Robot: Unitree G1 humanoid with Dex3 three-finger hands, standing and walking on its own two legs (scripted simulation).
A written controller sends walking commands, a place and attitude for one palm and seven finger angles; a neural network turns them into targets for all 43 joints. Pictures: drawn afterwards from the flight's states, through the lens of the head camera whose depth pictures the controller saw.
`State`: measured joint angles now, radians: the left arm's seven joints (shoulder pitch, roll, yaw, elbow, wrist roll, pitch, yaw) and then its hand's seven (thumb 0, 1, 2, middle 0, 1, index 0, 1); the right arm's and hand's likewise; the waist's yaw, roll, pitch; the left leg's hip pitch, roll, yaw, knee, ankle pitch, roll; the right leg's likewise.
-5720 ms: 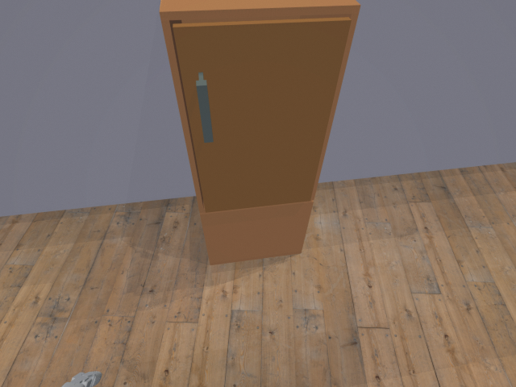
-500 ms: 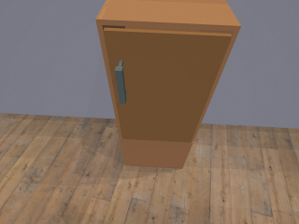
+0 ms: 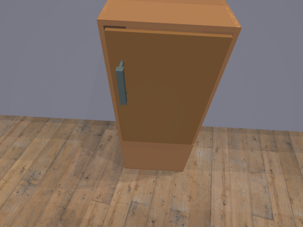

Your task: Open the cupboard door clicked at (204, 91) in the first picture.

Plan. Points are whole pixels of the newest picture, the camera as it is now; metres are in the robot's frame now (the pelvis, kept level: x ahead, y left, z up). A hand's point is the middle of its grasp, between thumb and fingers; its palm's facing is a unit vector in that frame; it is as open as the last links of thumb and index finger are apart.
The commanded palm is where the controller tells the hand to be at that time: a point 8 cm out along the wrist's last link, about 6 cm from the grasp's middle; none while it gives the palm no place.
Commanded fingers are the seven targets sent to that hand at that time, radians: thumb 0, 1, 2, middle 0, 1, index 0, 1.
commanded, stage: shuffle to correct the standing spot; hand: left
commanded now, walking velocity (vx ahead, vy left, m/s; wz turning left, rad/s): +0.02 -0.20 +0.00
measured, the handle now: (122, 83) +0.55 +0.14 +0.06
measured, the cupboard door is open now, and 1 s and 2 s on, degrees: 0 0 0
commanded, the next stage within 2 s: come to a stop and stand still in 0.06 s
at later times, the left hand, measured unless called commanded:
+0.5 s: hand out of the picture +0.00 +0.12 -0.18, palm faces +0.06 -0.99 -0.11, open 7.3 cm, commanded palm none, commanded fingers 0.00 0.90 0.90 -0.20 -0.30 -0.20 -0.30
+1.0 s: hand out of the picture +0.02 +0.16 -0.17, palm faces +0.00 -0.98 -0.21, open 7.4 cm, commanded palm none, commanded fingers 0.00 0.90 0.90 -0.20 -0.30 -0.20 -0.30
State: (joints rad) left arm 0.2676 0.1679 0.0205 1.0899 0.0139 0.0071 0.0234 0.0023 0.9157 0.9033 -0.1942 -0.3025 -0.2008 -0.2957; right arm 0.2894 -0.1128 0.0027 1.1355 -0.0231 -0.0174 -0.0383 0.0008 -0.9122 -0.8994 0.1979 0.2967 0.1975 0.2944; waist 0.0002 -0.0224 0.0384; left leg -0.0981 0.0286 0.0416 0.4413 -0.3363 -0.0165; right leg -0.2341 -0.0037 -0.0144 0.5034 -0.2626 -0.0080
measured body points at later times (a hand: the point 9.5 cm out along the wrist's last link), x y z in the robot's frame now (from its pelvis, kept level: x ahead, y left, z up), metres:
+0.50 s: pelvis +0.02 -0.03 +0.00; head +0.04 +0.00 +0.45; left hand +0.00 +0.17 -0.17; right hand +0.06 -0.26 -0.14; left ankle -0.01 +0.07 -0.74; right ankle +0.00 -0.11 -0.74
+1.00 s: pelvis +0.01 -0.01 +0.00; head +0.03 -0.02 +0.45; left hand +0.03 +0.21 -0.15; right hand +0.01 -0.23 -0.16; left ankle +0.00 +0.07 -0.74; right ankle +0.00 -0.11 -0.74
